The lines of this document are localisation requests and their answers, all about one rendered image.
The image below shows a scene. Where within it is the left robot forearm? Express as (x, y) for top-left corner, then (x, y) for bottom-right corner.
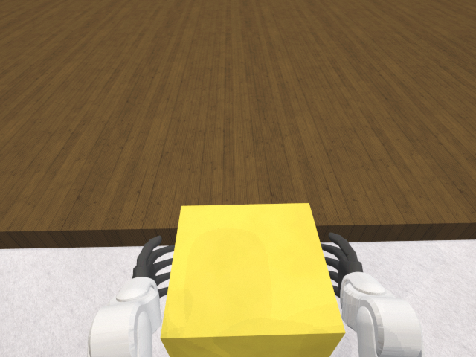
(87, 277), (162, 357)

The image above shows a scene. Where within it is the carton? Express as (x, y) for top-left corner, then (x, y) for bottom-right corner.
(160, 203), (346, 357)

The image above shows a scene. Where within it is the right robot forearm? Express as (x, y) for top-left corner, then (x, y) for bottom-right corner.
(340, 272), (425, 357)

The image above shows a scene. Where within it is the robot right hand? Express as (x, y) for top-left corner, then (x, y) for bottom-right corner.
(321, 232), (364, 297)

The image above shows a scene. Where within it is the robot left hand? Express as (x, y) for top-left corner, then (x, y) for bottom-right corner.
(132, 236), (175, 298)

